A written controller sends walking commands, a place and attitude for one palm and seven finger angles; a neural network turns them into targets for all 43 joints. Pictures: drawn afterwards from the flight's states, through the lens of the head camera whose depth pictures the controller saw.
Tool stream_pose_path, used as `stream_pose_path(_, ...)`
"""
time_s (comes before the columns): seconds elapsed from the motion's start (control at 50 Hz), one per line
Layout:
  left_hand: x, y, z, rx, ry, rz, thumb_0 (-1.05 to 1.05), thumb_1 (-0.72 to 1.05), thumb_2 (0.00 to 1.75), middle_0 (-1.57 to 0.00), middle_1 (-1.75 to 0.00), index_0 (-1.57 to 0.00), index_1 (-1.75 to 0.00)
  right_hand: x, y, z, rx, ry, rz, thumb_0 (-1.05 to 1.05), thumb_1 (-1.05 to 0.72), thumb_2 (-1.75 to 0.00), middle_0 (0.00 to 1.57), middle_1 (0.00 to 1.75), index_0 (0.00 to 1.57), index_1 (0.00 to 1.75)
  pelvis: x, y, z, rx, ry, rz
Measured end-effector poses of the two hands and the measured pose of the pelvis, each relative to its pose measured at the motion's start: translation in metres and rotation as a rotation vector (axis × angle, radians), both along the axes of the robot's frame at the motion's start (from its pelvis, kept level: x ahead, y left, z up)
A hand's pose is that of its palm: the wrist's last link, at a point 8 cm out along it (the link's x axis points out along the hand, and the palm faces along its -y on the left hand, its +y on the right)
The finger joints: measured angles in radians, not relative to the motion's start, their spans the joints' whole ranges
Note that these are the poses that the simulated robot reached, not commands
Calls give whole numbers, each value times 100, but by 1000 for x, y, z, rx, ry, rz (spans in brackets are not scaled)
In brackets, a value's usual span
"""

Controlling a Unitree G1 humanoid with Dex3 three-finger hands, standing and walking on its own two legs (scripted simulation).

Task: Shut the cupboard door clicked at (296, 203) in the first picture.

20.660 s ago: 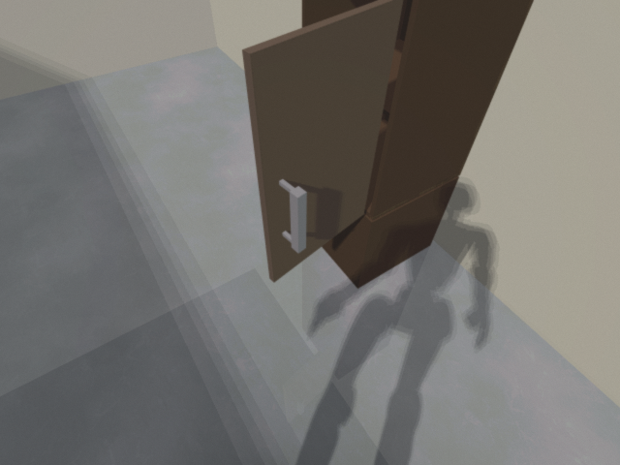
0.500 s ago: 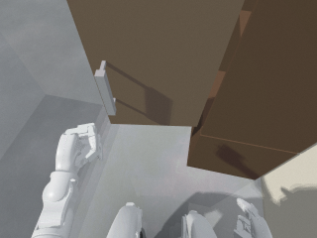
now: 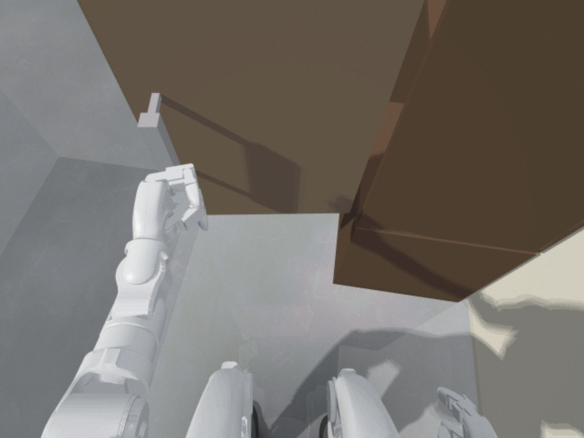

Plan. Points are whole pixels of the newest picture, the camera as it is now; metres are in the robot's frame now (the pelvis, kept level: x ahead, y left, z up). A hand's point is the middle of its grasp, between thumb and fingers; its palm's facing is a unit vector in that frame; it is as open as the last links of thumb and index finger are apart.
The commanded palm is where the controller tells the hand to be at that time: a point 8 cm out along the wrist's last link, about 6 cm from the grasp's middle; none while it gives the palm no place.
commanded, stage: bring the fist close to the handle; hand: left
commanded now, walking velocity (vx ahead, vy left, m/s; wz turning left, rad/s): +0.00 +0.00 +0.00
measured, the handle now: (170, 151) +0.51 +0.18 +0.03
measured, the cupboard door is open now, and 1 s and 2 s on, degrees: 100 95 77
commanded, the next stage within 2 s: push the door shut along its arc in 0.40 s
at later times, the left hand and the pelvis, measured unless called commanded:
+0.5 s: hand (203, 208) +0.41 +0.12 +0.03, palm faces -0.02 -1.00 -0.02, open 3.1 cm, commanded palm +0.39 +0.18 +0.03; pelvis +0.00 -0.01 +0.00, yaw +0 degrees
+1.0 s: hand (208, 174) +0.47 +0.12 +0.03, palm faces -0.14 -0.99 -0.04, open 3.1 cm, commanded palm +0.46 +0.16 +0.03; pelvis -0.01 +0.00 -0.01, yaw -1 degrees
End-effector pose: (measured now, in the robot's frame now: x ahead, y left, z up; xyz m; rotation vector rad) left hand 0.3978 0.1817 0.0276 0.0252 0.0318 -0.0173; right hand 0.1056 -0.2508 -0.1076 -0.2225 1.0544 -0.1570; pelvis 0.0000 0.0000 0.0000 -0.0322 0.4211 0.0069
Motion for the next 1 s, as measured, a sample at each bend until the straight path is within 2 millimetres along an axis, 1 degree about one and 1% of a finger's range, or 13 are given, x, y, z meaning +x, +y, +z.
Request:
stream_pose_path(0.06, 10, -5, 0, -11, -18, 9, 2, 90, 90, -130, -150, -130, -150, -11, -3, -4, -1, 34, -15, 1, -90, -89, 20, 30, 21, 30, 0, -1, -2, 2, 10, -4)
stream_pose_path(0.12, 16, -6, 5, -12, -55, 18, 2, 90, 90, -130, -150, -130, -150, -21, -6, -7, 3, 66, -35, 1, -90, -89, 20, 30, 21, 30, 1, -3, -3, 7, 17, -12)
stream_pose_path(0.18, 14, -2, 8, 3, -58, 22, 2, 90, 90, -130, -150, -130, -150, -29, -8, -7, 13, 92, -53, 1, -90, -89, 20, 30, 21, 30, 2, -4, -2, 13, 15, -18)
stream_pose_path(0.24, 7, 4, 6, 17, -25, 28, 2, 90, 90, -130, -150, -130, -150, -34, -9, -6, 24, 110, -63, 1, -90, -89, 20, 30, 21, 30, 3, -5, 2, 17, 6, -20)
stream_pose_path(0.34, -9, 9, 3, 9, -7, 37, 2, 90, 90, -130, -150, -130, -150, -33, -11, -1, 19, 111, -53, 1, -90, -89, 20, 30, 21, 30, 2, -7, 6, 17, -8, -12)
stream_pose_path(0.38, -12, 7, 5, 1, -29, 32, 2, 90, 90, -130, -150, -130, -150, -29, -13, 0, 8, 102, -41, 1, -90, -89, 20, 30, 21, 30, 1, -8, 6, 15, -11, -7)
stream_pose_path(0.44, -10, 0, 7, -7, -67, 14, 2, 90, 90, -130, -150, -130, -150, -23, -16, 0, -9, 82, -28, 1, -90, -89, 20, 30, 21, 30, -2, -8, 4, 11, -11, -1)
stream_pose_path(0.56, 0, -10, 4, 3, -60, -11, 2, 90, 90, -130, -150, -130, -150, -11, -18, 0, -22, 36, -21, 1, -90, -89, 20, 30, 21, 30, -6, -8, -2, 9, -6, -3)
stream_pose_path(0.62, 4, -8, 2, 15, -43, -10, 2, 90, 90, -130, -150, -130, -150, -10, -17, -1, -18, 26, -24, 1, -90, -89, 20, 30, 20, 30, -8, -7, -3, 9, -5, -5)
stream_pose_path(0.68, 11, -3, 5, 27, -50, -9, 2, 90, 90, -130, -150, -130, -150, -13, -14, -4, -13, 33, -26, 1, -90, -89, 20, 30, 20, 30, -9, -7, -4, 10, -3, -7)
stream_pose_path(0.76, 25, 2, 12, 36, -67, -28, 2, 90, 90, -130, -150, -130, -150, -23, -12, -10, -10, 66, -29, 1, -90, -89, 20, 30, 21, 30, -10, -6, -6, 6, 3, -4)
stream_pose_path(0.84, 36, 4, 12, 34, -49, -57, 2, 90, 90, -131, -150, -130, -150, -39, -11, -14, -10, 115, -40, 1, -90, -89, 20, 30, 21, 30, -10, -5, -9, 0, 15, 0)
stream_pose_path(1.0, 59, -5, 6, 12, -25, -120, 2, 90, 90, -130, -150, -130, -150, -71, -14, -17, -30, 193, -90, 1, -90, -89, 20, 30, 21, 30, -11, 0, -14, -9, 41, -5)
